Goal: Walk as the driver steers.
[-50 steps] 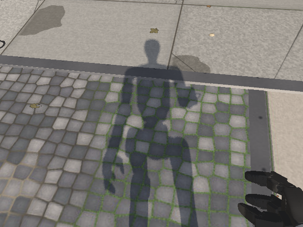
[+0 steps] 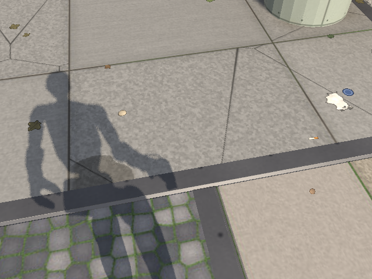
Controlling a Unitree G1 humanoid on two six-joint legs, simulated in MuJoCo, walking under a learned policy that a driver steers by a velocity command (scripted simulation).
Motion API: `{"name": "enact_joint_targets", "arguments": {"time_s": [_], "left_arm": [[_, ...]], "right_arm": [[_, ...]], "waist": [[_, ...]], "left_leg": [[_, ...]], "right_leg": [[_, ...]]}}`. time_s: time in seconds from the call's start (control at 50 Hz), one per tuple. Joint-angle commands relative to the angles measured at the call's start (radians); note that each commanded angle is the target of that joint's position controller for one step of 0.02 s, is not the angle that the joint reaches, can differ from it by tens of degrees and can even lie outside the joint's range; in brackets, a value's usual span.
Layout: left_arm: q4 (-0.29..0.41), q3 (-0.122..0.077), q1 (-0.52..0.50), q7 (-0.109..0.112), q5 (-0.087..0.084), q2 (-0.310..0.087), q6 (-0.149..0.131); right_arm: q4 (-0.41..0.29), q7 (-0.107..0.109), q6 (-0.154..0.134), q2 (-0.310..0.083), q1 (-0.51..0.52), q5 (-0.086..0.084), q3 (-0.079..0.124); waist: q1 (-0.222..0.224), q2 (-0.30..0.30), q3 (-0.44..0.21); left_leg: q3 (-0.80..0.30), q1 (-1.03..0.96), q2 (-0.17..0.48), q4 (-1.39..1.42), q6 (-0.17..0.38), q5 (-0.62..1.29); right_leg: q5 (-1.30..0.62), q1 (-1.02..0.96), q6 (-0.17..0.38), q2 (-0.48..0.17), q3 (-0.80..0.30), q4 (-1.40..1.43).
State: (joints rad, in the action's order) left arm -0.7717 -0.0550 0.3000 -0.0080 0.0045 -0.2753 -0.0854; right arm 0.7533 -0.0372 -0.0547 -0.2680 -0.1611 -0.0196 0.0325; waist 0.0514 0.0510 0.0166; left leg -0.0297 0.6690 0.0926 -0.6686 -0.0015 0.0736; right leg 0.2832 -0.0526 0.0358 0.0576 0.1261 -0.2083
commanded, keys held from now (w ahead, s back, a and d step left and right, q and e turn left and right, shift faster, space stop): w+q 0.42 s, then w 0.42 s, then no key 0.16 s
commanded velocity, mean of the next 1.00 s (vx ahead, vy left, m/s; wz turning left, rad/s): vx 0.48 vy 0.00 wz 0.33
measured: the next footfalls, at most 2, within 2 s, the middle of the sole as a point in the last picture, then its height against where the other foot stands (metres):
left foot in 0.12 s outside the picture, level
right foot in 0.60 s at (204, 260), level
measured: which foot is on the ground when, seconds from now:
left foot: up 0.00-0.10, down 0.12-0.62, up 0.64-1.00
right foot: down 0.00-0.12, up 0.14-0.58, down 0.60-1.00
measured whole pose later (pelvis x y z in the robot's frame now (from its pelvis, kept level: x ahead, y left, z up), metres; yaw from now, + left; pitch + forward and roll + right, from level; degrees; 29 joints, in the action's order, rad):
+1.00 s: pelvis +0.55 +0.11 +0.00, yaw +20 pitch +2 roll -2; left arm -0.84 -0.04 0.37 -0.01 -0.01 -0.27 -0.07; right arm 0.66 -0.02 -0.07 -0.26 -0.08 0.00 0.03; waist 0.10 0.05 0.04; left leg -0.05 0.60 0.06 -0.60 -0.01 0.01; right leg 0.25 0.05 0.03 0.06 0.00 -0.28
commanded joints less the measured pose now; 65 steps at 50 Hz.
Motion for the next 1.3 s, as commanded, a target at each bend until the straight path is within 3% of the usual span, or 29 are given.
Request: {"name": "enact_joint_targets", "arguments": {"time_s": [0.02,0.06,0.1,0.12,0.14,0.16,0.18,0.2,0.24,0.34,0.42,0.5,0.56,0.6,0.62,0.64,0.66,0.68,0.72,0.78,0.88,0.98,1.06,1.08,1.1,1.12,1.14,1.2,1.3], "left_arm": [[0.024,-0.050,0.013,0.013,-0.014,-0.170,0.009],[0.028,-0.059,-0.013,0.023,-0.017,-0.198,0.025],[0.037,-0.057,-0.037,0.035,-0.018,-0.201,0.042],[0.056,-0.038,-0.009,0.042,0.000,-0.161,0.036],[0.103,0.008,0.109,0.022,0.025,-0.019,0.007],[0.097,-0.002,0.014,0.005,-0.007,-0.109,-0.030],[0.129,-0.014,-0.079,-0.005,-0.043,-0.154,-0.048],[0.139,-0.007,-0.113,0.000,-0.032,-0.143,-0.059],[0.142,-0.018,-0.113,0.009,0.003,-0.149,-0.050],[0.153,-0.004,-0.140,0.017,0.017,-0.096,-0.010],[0.179,0.010,-0.288,0.007,0.008,-0.063,-0.019],[0.190,0.005,-0.354,-0.017,-0.003,-0.084,-0.038],[0.187,-0.010,-0.319,-0.023,-0.004,-0.114,-0.049],[0.147,-0.036,-0.148,-0.013,0.006,-0.158,-0.057],[0.130,-0.049,0.017,-0.007,0.016,-0.209,-0.057],[0.080,-0.073,0.114,-0.014,0.013,-0.278,-0.044],[0.079,-0.052,0.120,-0.021,-0.021,-0.183,-0.041],[0.085,-0.037,0.065,-0.016,-0.022,-0.135,-0.036],[0.092,-0.022,-0.020,-0.014,-0.003,-0.107,-0.024],[0.080,-0.013,-0.034,-0.014,-0.002,-0.089,-0.029],[0.042,-0.026,-0.019,-0.001,-0.010,-0.149,-0.016],[-0.014,-0.022,0.052,0.008,-0.020,-0.159,0.011],[-0.021,-0.021,0.010,0.016,-0.022,-0.156,0.023],[-0.009,-0.006,0.030,0.017,0.000,-0.120,0.016],[-0.026,0.025,0.182,0.011,0.018,-0.032,0.011],[-0.056,0.025,0.226,0.005,-0.004,-0.064,0.023],[-0.048,0.005,0.153,0.006,-0.020,-0.134,0.039],[-0.026,-0.003,0.038,0.035,-0.006,-0.117,0.098],[-0.066,0.008,0.057,0.047,0.005,-0.061,0.113]], "right_arm": [[-0.124,-0.023,-0.018,-0.073,0.136,0.002,0.015],[-0.136,-0.030,-0.014,-0.098,0.093,0.004,0.028],[-0.092,-0.019,-0.006,-0.172,-0.134,0.003,0.072],[-0.066,-0.001,0.002,-0.257,-0.291,-0.002,0.104],[-0.076,0.003,-0.005,-0.347,-0.277,-0.008,0.115],[-0.097,0.000,-0.012,-0.253,-0.310,-0.006,0.091],[-0.093,0.003,-0.017,-0.210,-0.274,0.003,0.079],[-0.104,0.006,-0.018,-0.194,-0.211,0.000,0.075],[-0.137,0.013,-0.014,-0.149,-0.113,0.016,0.057],[-0.127,0.038,-0.016,-0.181,-0.117,0.006,0.066],[-0.102,0.053,0.000,-0.190,-0.167,-0.004,0.069],[-0.064,0.056,0.008,-0.173,-0.229,-0.005,0.061],[-0.051,0.056,0.015,-0.177,-0.224,0.003,0.063],[-0.061,0.051,0.017,-0.149,-0.192,0.008,0.052],[-0.085,0.051,0.014,-0.114,-0.186,0.023,0.035],[-0.083,0.048,0.001,-0.048,-0.343,-0.001,0.015],[-0.071,0.048,-0.007,-0.127,-0.314,-0.009,0.025],[-0.089,0.045,-0.010,-0.176,-0.189,-0.015,0.039],[-0.123,0.042,-0.018,-0.151,-0.074,0.012,0.037],[-0.113,0.034,-0.014,-0.100,-0.113,0.011,0.030],[-0.143,0.032,-0.018,-0.047,0.012,0.025,0.006],[-0.155,0.015,-0.029,-0.057,0.104,0.019,0.013],[-0.113,0.016,-0.034,-0.119,-0.024,0.040,0.044],[-0.104,0.026,-0.035,-0.182,-0.102,0.051,0.058],[-0.113,0.034,-0.020,-0.198,-0.127,0.072,0.052],[-0.094,0.028,-0.005,-0.118,-0.156,0.047,0.034],[-0.092,0.020,0.004,-0.096,-0.114,0.029,0.027],[-0.095,0.018,0.013,-0.086,0.065,0.038,0.019],[-0.061,0.033,0.024,-0.086,0.109,0.045,0.024]], "waist": [[0.021,-0.095,0.079],[-0.017,-0.122,0.028],[-0.144,-0.111,-0.115],[-0.202,-0.002,-0.223],[-0.080,0.254,-0.320],[-0.167,0.132,-0.415],[-0.177,0.078,-0.268],[-0.141,-0.021,-0.181],[-0.068,-0.024,-0.100],[-0.048,-0.014,-0.041],[-0.109,0.026,-0.029],[-0.144,0.039,-0.022],[-0.116,0.072,-0.014],[-0.023,0.062,-0.115],[0.046,-0.027,-0.263],[-0.005,-0.347,-0.369],[0.024,-0.273,-0.308],[0.043,-0.173,-0.158],[0.003,-0.080,-0.023],[-0.045,-0.146,-0.032],[-0.024,-0.123,0.001],[0.009,-0.144,-0.039],[-0.083,-0.123,-0.106],[-0.102,-0.038,-0.196],[-0.056,0.174,-0.332],[-0.074,0.189,-0.439],[-0.083,0.104,-0.339],[-0.023,0.058,-0.133],[-0.006,0.082,-0.137]], "left_leg": [[0.019,0.069,-0.004,0.053,0.041,-0.090],[0.078,-0.027,-0.056,0.061,0.079,-0.200],[0.131,-0.355,-0.152,0.107,0.133,-0.198],[-0.068,-0.661,-0.043,0.114,0.194,-0.153],[-0.646,-1.002,0.201,0.212,0.396,-0.328],[-0.805,-1.073,0.230,0.341,0.401,-0.449],[-0.658,-0.979,0.207,0.361,0.350,-0.406],[-0.544,-0.834,0.168,0.361,0.319,-0.318],[-0.406,-0.606,0.107,0.394,0.298,-0.112],[-0.261,-0.440,0.039,0.437,0.293,0.068],[-0.220,-0.414,-0.022,0.406,0.227,-0.033],[-0.288,-0.522,0.035,0.353,0.212,-0.094],[-0.344,-0.611,0.079,0.288,0.195,-0.009],[-0.294,-0.588,0.009,0.098,0.154,0.194],[-0.229,-0.456,-0.053,-0.165,0.119,0.041],[-0.130,-0.076,-0.211,-0.505,0.038,-0.518],[-0.179,0.065,-0.166,-0.617,0.034,-0.638],[-0.168,0.111,-0.124,-0.644,0.035,-0.550],[-0.100,0.085,-0.050,-0.549,0.028,-0.428],[-0.061,-0.013,-0.008,-0.433,0.011,-0.380],[-0.003,-0.050,-0.006,-0.128,-0.025,-0.207],[0.011,-0.196,-0.075,0.097,-0.007,0.002],[0.015,-0.432,-0.099,0.246,0.064,0.080],[-0.081,-0.623,0.022,0.199,0.112,0.460],[-0.329,-0.922,0.271,0.129,0.284,0.795],[-0.437,-0.924,0.317,0.168,0.350,0.639],[-0.403,-0.813,0.257,0.223,0.313,0.410],[-0.277,-0.466,0.162,0.350,0.228,0.016],[-0.155,-0.310,0.088,0.395,0.208,-0.203]], "right_leg": [[-0.417,-0.040,0.133,-0.336,-0.055,0.012],[-0.718,-0.068,0.104,-0.333,-0.023,-0.107],[-0.939,0.004,0.051,-0.275,0.041,-0.439],[-0.668,0.234,0.006,-0.226,0.050,-0.748],[0.261,0.693,-0.064,0.000,-0.048,-1.100],[0.303,0.808,-0.044,-0.012,-0.245,-1.197],[0.209,0.881,-0.024,-0.060,-0.241,-1.183],[0.121,0.860,-0.016,-0.106,-0.228,-1.104],[0.041,0.735,-0.030,-0.155,-0.227,-0.976],[-0.089,0.690,-0.104,-0.141,-0.182,-0.739],[-0.336,0.605,-0.115,-0.078,-0.170,-0.435],[-0.379,0.583,-0.082,-0.068,-0.183,-0.311],[-0.256,0.548,-0.028,-0.066,-0.176,-0.271],[-0.272,0.283,0.039,-0.075,-0.164,-0.229],[-0.292,0.016,0.110,-0.225,-0.331,-0.264],[-0.095,-0.314,0.290,-0.428,-0.776,-0.197],[0.148,-0.294,0.276,-0.445,-0.903,-0.107],[0.167,-0.168,0.231,-0.405,-0.759,-0.085],[-0.031,0.049,0.202,-0.324,-0.571,-0.041],[-0.220,0.148,0.197,-0.262,-0.439,0.008],[-0.520,0.206,0.189,-0.233,-0.274,0.031],[-0.637,0.157,0.131,-0.220,-0.209,-0.060],[-0.634,0.145,0.064,-0.190,-0.217,-0.272],[-0.459,0.235,0.017,-0.131,-0.178,-0.440],[0.162,0.487,-0.053,-0.035,-0.155,-0.741],[0.430,0.526,-0.075,-0.043,-0.231,-0.864],[0.408,0.561,-0.088,-0.075,-0.239,-0.914],[0.269,0.503,-0.113,-0.139,-0.212,-0.784],[0.035,0.257,-0.100,-0.110,-0.153,-0.485]]}}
